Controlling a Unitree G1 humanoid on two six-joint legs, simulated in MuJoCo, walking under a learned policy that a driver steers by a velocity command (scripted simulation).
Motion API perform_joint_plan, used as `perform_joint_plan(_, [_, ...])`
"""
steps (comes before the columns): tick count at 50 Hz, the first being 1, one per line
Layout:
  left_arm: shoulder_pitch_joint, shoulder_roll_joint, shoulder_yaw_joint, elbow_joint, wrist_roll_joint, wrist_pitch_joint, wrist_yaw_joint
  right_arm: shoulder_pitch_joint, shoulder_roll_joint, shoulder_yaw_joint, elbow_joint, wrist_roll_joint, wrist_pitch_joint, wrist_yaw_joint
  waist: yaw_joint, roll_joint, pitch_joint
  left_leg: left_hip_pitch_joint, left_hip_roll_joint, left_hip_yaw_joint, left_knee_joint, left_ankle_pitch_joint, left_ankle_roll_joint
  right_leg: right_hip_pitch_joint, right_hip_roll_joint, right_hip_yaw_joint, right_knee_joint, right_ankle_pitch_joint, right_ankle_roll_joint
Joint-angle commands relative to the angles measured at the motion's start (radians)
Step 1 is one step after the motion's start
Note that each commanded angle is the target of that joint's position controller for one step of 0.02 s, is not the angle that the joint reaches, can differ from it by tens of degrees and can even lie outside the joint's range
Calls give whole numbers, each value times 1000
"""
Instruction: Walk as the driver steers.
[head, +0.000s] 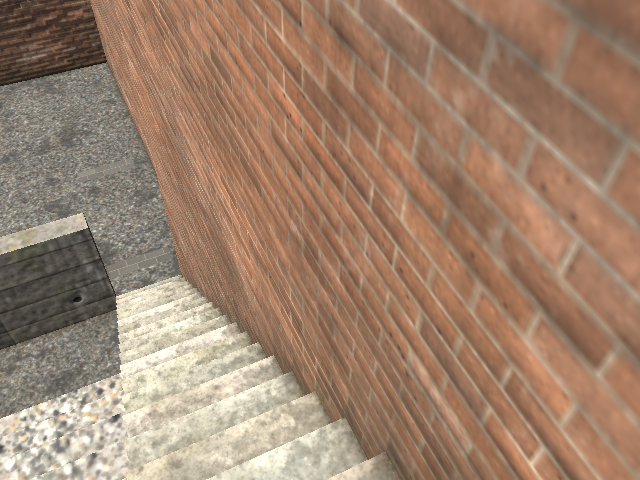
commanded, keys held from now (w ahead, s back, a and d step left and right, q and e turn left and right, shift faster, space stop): w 0.06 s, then no key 0.92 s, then w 0.02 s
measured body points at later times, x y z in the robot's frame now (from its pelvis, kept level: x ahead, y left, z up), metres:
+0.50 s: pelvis +0.03 +0.00 +0.01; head +0.07 +0.01 +0.46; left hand +0.11 +0.18 -0.15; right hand -0.07 -0.23 -0.13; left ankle -0.05 +0.09 -0.75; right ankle -0.15 -0.17 -0.50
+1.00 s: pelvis +0.03 +0.00 +0.02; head +0.07 +0.01 +0.47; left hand +0.15 +0.17 -0.14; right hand -0.04 -0.27 -0.11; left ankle -0.05 +0.09 -0.74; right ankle -0.15 -0.18 -0.50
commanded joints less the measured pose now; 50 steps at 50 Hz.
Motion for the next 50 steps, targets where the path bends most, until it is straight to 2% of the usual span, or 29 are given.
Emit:
perform_joint_plan(1, [-9, 46, 6, -85, -5, -14, 0, 143, -135, -26, -11, -11, -12, 3, -1, -63, -2, 201, 60, -26, 56, 786, 157, -160, -3, -55, -113, 173, -14])
perform_joint_plan(3, [-21, 37, 1, -113, -1, -18, -1, 119, -132, -24, -22, -6, -20, 8, 6, -33, 16, 193, 69, -28, 61, 838, 169, -175, -9, -59, -130, 104, -10])
perform_joint_plan(4, [0, 32, -1, -98, 4, -10, 2, 136, -134, -22, -9, -3, -14, 8, 7, -32, 12, 190, 72, -19, 53, 893, 169, -161, -7, -61, -124, 33, -1])
perform_joint_plan(6, [25, 36, -4, -85, 3, 3, 5, 151, -136, -20, 8, -9, -4, 7, 11, -41, 5, 197, 69, -6, 44, 986, 170, -130, -6, -61, -153, 0, 13])
perform_joint_plan(8, [66, 48, -3, -66, 0, 11, 8, 162, -138, -18, 32, -16, 5, 6, 18, -58, 0, 216, 58, 6, 41, 952, 159, -131, -7, -57, -159, 22, 17])
perform_joint_plan(9, [63, 41, -6, -60, 0, 14, 9, 161, -132, -16, 40, -17, 7, 4, 15, -61, 4, 210, 60, 7, 28, 932, 155, -126, -16, -48, -174, 51, 19])
perform_joint_plan(11, [61, 37, -10, -48, 1, 18, 9, 160, -107, -8, 56, -20, 12, 3, 13, -79, 1, 208, 51, 38, 14, 942, 135, -101, -39, -25, -205, 166, 24])
perform_joint_plan(13, [56, 52, -5, -38, 0, 22, 13, 157, -106, -10, 66, -21, 12, 4, 7, -90, -4, 208, 43, 67, 4, 977, 124, -86, -51, -19, -193, 271, 29])
perform_joint_plan(14, [86, 52, -7, -10, -7, 18, 15, 179, -72, 2, 79, -25, 15, 1, 14, -88, 5, 208, 43, 76, -12, 956, 108, -65, -68, -25, -207, 281, 28])
perform_joint_plan(15, [79, 63, 0, 4, -11, 18, 20, 173, -75, -1, 80, -25, 18, -2, 10, -78, 18, 198, 33, 88, -2, 1000, 101, -78, -69, -21, -180, 317, 30])
perform_joint_plan(16, [79, 47, -2, 13, -11, 15, 21, 179, -71, 1, 85, -24, 21, -7, 14, -88, 9, 201, 42, 82, -5, 1015, 100, -70, -82, -20, -179, 331, 27])
perform_joint_plan(20, [82, 58, 2, 46, -16, 15, 22, 168, -67, -3, 86, -20, 27, -12, 13, -89, 2, 216, 42, 99, -20, 1071, 97, -51, -97, -27, -190, 352, 29])
perform_joint_plan(21, [70, 59, 2, 43, -11, 10, 21, 176, -73, -5, 93, -19, 24, -17, 16, -98, 6, 217, 50, 90, -14, 1087, 93, -52, -102, -34, -194, 335, 31])
perform_joint_plan(23, [79, 53, 3, 59, -17, 9, 20, 191, -64, -6, 104, -20, 24, -22, 16, -81, 6, 233, 52, 95, -19, 1105, 88, -60, -105, -40, -193, 317, 35])
perform_joint_plan(24, [81, 54, 5, 66, -19, 11, 21, 197, -64, -7, 108, -20, 23, -23, 17, -73, 10, 234, 54, 93, -20, 1119, 88, -63, -105, -44, -189, 311, 37])
perform_joint_plan(25, [47, 53, 6, 44, -14, 21, 20, 164, -97, -20, 102, -17, 18, -20, 13, -64, 2, 229, 61, 88, -9, 1169, 102, -72, -92, -44, -170, 303, 42])
perform_joint_plan(28, [54, 42, 7, 47, -14, 34, 26, 166, -85, -20, 110, -15, 12, -21, 22, -50, -8, 246, 78, 73, -9, 1200, 117, -85, -79, -53, -177, 195, 49])
perform_joint_plan(31, [50, 38, 7, 51, -14, 40, 30, 172, -85, -23, 115, -14, 13, -25, 19, -40, -14, 259, 82, 73, -7, 1208, 116, -94, -75, -52, -182, 182, 51])
perform_joint_plan(32, [39, 44, 11, 46, -12, 45, 29, 141, -98, -26, 99, -7, 8, -23, 23, -26, -23, 263, 81, 72, 2, 1227, 118, -86, -68, -50, -188, 154, 51])
perform_joint_plan(33, [35, 29, 8, 46, -9, 45, 25, 137, -107, -30, 100, -7, 5, -20, 27, -22, -30, 273, 92, 62, 8, 1241, 126, -85, -65, -51, -205, 104, 52])
perform_joint_plan(40, [-5, 26, 8, 48, -8, 50, 22, 133, -113, -38, 93, -14, 6, -20, 13, -33, -31, 280, 97, 70, -3, 1215, 139, -86, -65, -43, -211, 157, 51])
perform_joint_plan(44, [-15, 19, 7, 42, -5, 49, 19, 117, -125, -41, 89, -15, 7, -16, 14, -25, -33, 282, 110, 63, 4, 1235, 163, -92, -66, -40, -195, 122, 53])
perform_joint_plan(46, [-21, 25, 9, 39, -3, 52, 24, 105, -142, -47, 79, -13, 8, -19, 13, -29, -35, 275, 109, 68, 5, 1231, 167, -94, -66, -40, -192, 141, 53])
perform_joint_plan(48, [-27, 23, 7, 34, -3, 53, 24, 95, -142, -47, 73, -16, 10, -20, 13, -33, -38, 263, 106, 70, 5, 1217, 173, -84, -66, -36, -207, 147, 55])
perform_joint_plan(49, [-30, 27, 9, 33, 1, 48, 23, 78, -165, -54, 61, -16, 15, -20, 8, -29, -47, 274, 105, 69, 22, 1259, 179, -88, -56, -29, -194, 123, 51])
perform_joint_plan(50, [-3, 10, 4, 44, 3, 47, 18, 90, -143, -46, 71, -17, 19, -20, 17, -30, -73, 278, 107, 60, 17, 1189, 186, -73, -57, -28, -212, 64, 54])
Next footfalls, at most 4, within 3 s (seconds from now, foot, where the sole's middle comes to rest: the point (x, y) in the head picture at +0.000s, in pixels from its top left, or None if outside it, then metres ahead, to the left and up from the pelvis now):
1.80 left None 0.08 0.06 -0.79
2.04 right None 0.30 -0.29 -0.82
2.22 right None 0.43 -0.23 -1.01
2.46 left None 0.07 0.06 -0.80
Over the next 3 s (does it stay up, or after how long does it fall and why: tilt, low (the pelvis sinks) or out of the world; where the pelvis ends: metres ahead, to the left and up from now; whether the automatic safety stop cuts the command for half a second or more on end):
stays up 0.04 -0.02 -0.05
